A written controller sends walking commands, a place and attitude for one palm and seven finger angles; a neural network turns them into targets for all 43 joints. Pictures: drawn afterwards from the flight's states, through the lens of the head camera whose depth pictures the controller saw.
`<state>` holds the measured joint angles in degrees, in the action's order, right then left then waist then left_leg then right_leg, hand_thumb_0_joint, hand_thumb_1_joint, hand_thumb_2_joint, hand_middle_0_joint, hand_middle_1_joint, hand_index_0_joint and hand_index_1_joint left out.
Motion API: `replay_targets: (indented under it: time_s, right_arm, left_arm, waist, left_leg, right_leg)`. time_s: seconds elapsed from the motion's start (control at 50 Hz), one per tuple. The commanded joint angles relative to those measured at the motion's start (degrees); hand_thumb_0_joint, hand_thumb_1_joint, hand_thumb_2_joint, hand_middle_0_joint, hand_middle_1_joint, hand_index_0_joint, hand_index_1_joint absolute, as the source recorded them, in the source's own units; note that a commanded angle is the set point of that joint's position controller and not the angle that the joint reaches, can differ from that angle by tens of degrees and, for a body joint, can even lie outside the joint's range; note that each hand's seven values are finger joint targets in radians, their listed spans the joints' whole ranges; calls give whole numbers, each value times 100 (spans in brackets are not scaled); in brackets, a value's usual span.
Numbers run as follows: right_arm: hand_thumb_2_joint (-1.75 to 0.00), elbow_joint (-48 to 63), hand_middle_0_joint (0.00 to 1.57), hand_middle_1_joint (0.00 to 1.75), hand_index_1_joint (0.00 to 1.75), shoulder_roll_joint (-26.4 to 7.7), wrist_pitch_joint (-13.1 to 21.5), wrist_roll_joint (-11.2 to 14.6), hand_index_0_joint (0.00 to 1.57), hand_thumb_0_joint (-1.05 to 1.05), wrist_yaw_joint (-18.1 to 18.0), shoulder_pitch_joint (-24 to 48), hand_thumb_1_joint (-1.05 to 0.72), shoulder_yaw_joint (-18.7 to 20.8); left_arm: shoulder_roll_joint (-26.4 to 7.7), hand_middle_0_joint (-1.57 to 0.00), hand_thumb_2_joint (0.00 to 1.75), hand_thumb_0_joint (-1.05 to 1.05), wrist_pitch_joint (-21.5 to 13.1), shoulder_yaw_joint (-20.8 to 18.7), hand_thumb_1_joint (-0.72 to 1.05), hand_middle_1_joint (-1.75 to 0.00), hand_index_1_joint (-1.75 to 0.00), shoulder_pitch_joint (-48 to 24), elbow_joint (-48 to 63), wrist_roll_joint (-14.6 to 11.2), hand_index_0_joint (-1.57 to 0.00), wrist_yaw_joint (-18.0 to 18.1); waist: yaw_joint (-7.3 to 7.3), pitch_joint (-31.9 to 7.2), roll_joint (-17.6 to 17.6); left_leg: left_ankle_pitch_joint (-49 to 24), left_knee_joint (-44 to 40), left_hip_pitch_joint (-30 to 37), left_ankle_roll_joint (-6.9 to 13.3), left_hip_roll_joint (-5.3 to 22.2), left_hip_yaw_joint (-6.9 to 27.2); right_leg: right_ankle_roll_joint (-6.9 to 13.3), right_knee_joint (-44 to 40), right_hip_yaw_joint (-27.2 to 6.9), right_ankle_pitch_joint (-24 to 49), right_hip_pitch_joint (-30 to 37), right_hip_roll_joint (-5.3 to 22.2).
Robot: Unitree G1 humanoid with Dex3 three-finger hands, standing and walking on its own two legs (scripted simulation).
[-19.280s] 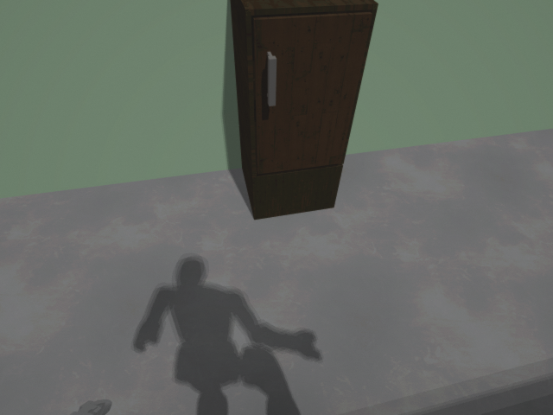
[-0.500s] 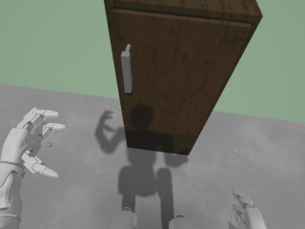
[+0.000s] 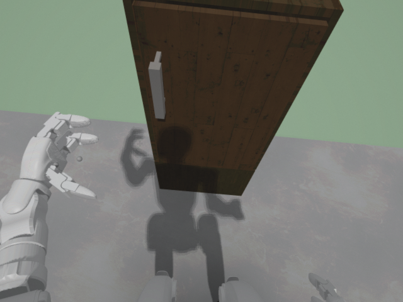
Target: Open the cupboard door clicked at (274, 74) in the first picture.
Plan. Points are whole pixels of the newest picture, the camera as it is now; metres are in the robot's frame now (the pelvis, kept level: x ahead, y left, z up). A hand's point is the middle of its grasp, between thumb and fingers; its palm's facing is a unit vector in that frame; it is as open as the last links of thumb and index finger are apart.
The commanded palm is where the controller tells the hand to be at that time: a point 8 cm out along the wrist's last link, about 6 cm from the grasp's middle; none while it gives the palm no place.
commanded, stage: move the hooked fingers beside the handle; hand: left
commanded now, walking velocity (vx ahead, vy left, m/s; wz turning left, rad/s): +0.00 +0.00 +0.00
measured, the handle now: (159, 87) +0.57 +0.11 +0.04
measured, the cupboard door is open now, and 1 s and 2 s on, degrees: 0 0 0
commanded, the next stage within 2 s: slide the fingers in behind the handle in 1.82 s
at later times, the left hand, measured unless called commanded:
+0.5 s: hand (108, 127) +0.45 +0.20 +0.05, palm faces -0.06 -1.00 -0.02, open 14.0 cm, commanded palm +0.44 +0.25 +0.05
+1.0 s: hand (123, 100) +0.53 +0.19 +0.04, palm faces -0.07 -1.00 -0.01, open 14.0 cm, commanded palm +0.51 +0.23 +0.05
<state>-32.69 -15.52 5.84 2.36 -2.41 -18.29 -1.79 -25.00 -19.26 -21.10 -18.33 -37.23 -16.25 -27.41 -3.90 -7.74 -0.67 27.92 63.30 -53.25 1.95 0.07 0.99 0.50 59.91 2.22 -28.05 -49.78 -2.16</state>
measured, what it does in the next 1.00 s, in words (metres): stands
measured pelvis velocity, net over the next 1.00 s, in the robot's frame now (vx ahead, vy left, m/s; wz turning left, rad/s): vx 0.00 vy -0.01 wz -0.03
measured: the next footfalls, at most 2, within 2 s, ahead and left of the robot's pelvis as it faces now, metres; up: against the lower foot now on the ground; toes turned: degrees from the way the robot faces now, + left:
none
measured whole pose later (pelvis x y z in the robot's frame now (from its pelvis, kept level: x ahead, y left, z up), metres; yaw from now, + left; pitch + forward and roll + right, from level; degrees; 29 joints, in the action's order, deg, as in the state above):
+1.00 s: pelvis +0.00 -0.01 -0.02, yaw -2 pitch +26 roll -4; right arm -35.4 -15.6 -2.8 0.2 -0.7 -21.5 -3.4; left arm -35.7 -20.2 -23.7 -56.0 -70.6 -5.1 -20.5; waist -11.8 -6.9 -1.4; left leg 28.9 68.8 -65.9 1.1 1.7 1.8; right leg 1.5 64.9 3.1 -28.5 -62.4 -3.7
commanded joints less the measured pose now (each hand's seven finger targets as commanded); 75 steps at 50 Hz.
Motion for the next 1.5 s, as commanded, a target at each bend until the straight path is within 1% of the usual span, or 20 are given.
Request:
replay_targets:
  time_s: [0.0,0.08,0.1,0.18,0.24,0.3,0.38,0.5,0.54,0.58,0.66,0.8,0.92,0.96,1.02,1.12,1.24,1.32,1.4,1.48]
  right_arm:
    - [-90,509,20,30,30,-996,157,-22,20,0,-89,-306,-90,430]
    - [-90,452,20,30,30,-960,28,-40,20,0,-54,-337,-90,415]
    - [-90,416,20,30,30,-983,-2,-53,20,0,-58,-376,-90,416]
    - [-90,462,20,30,30,-938,-108,-75,20,0,-13,-396,-90,393]
    - [-90,374,20,30,30,-949,-182,-103,20,0,21,-474,-90,399]
    - [-90,286,20,30,30,-946,-258,-88,20,0,24,-527,-90,371]
    - [-90,214,20,30,30,-981,-359,-79,20,0,-2,-579,-90,357]
    - [-90,86,20,30,30,-982,-432,-152,20,0,7,-774,-90,354]
    - [-90,51,20,30,30,-1006,-486,-170,20,0,17,-847,-90,363]
    - [-90,61,20,30,30,-1004,-554,-149,20,0,11,-886,-90,332]
    - [-90,69,20,30,30,-1032,-651,-159,20,0,20,-1001,-90,285]
    - [-90,3,20,30,30,-1037,-713,-225,20,0,57,-1192,-90,302]
    - [-90,-90,20,30,30,-1117,-809,-247,20,0,74,-1381,-90,253]
    - [-90,-62,20,30,30,-1127,-821,-280,20,0,69,-1444,-90,246]
    - [-90,26,20,30,30,-1090,-857,-331,20,0,144,-1477,-90,267]
    - [-90,134,20,30,30,-1098,-989,-311,20,0,205,-1489,-90,307]
    - [-90,121,20,30,30,-1053,-1049,-255,20,0,204,-1425,-90,313]
    - [-90,12,20,30,30,-1021,-1015,-295,20,0,206,-1414,-90,344]
    - [-90,-74,20,30,30,-1018,-1025,-298,20,0,221,-1414,-90,350]
    - [-90,-31,20,30,30,-1073,-1054,-296,20,0,220,-1353,-90,334]
  left_arm:
    - [-1250,-30,30,0,-387,-194,-50,-120,-120,-2045,1055,-54,-30,45]
    - [-1065,-30,30,0,-290,0,-50,-120,-120,-2477,683,158,-30,338]
    - [-1275,-30,30,0,-295,-204,-50,-120,-120,-2564,483,187,-30,420]
    - [-1371,-30,30,0,-465,-284,-50,-120,-120,-2787,382,322,-30,603]
    - [-1429,-30,30,0,-602,-270,-50,-120,-120,-3126,272,385,-30,643]
    - [-1253,-30,30,0,-606,-47,-50,-120,-120,-3520,-254,433,-30,603]
    - [-1425,-30,30,0,-599,-81,-50,-120,-120,-4092,-899,524,-30,561]
    - [-1691,-30,30,0,-852,-173,-50,-120,-120,-4956,-859,605,-30,592]
    - [-1980,-30,30,0,-848,-451,-50,-120,-120,-4859,-1019,617,-30,626]
    - [-2121,-30,30,0,-744,-514,-50,-120,-120,-4827,-1317,654,-30,622]
    - [-2432,-30,30,0,-548,-561,-50,-120,-120,-5140,-1706,834,-30,640]
    - [-2443,-30,30,0,-730,-556,-50,-120,-120,-5730,-1530,800,-30,596]
    - [-2446,-30,30,0,-402,-382,-50,-120,-120,-6201,-2292,1027,-30,672]
    - [-2715,-30,30,0,-411,-551,-50,-120,-120,-6343,-2184,1094,-30,760]
    - [-2622,-30,30,0,-586,-600,-50,-120,-120,-6069,-1771,1077,-30,773]
    - [-2772,-30,30,0,-567,-844,-50,-120,-120,-5606,-1460,1026,-30,792]
    - [-2349,-30,30,0,-504,-601,-50,-120,-120,-5480,-1524,939,-30,830]
    - [-1941,-30,30,0,-744,-301,-50,-120,-120,-5792,-1271,919,-30,868]
    - [-1572,-30,30,0,-741,-39,-50,-120,-120,-5541,-1679,916,-30,842]
    - [-1523,-30,30,0,-555,29,-50,-120,-120,-5567,-2178,994,-30,931]
  waist:
    - [-58,-2094,-676]
    - [-120,-1907,-670]
    - [-89,-1835,-573]
    - [-11,-2193,-656]
    - [-78,-2424,-639]
    - [-259,-2109,-431]
    - [-345,-1924,-403]
    - [-399,-2666,-868]
    - [-363,-2914,-728]
    - [-406,-2719,-481]
    - [-503,-2404,-528]
    - [-647,-2976,-942]
    - [-912,-2475,-744]
    - [-868,-2724,-838]
    - [-665,-3426,-1329]
    - [-535,-3559,-1160]
    - [-640,-2816,-866]
    - [-726,-2902,-1142]
    - [-753,-2528,-1181]
    - [-831,-2132,-797]
  left_leg:
    - [-2267,-880,2220,-144,149,394]
    - [-2056,-950,2138,-175,154,434]
    - [-2003,-908,2013,-157,152,425]
    - [-2118,-869,2016,-153,114,343]
    - [-2271,-783,2126,-165,150,353]
    - [-1917,-713,1744,-91,129,311]
    - [-1371,-679,1361,-40,98,257]
    - [-1953,-440,1773,-48,122,326]
    - [-2138,-376,1712,-36,122,289]
    - [-1994,-357,1256,8,108,209]
    - [-1673,-281,731,58,97,136]
    - [-2267,-104,1272,43,146,217]
    - [-1865,-53,901,74,178,278]
    - [-1983,-10,892,78,171,300]
    - [-2704,17,1553,9,178,321]
    - [-3009,-71,1690,1,202,285]
    - [-2517,-241,1513,10,196,250]
    - [-2787,-257,2066,-51,222,367]
    - [-2855,-303,2191,-101,239,445]
    - [-2156,-340,1676,-55,202,454]
  right_leg:
    - [160,-643,29,1475,298,-45]
    - [139,-654,74,1285,75,4]
    - [159,-637,58,1281,90,-15]
    - [156,-588,-7,1456,350,2]
    - [144,-541,-10,1563,325,-19]
    - [131,-566,-44,1440,216,-39]
    - [113,-614,-113,1124,109,-14]
    - [138,-387,-129,1464,-40,-37]
    - [104,-381,-165,1696,201,-43]
    - [71,-400,-212,1806,434,-39]
    - [45,-420,-285,1689,419,-39]
    - [79,-284,-248,2049,195,-103]
    - [47,-330,-178,1605,-290,-125]
    - [59,-264,-178,1667,-195,-117]
    - [106,-128,-143,2107,-159,-128]
    - [83,-173,-125,2441,198,-155]
    - [68,-391,-93,2104,76,-194]
    - [108,-380,-32,2012,-276,-195]
    - [144,-408,48,1806,-609,-189]
    - [123,-425,58,1421,-743,-162]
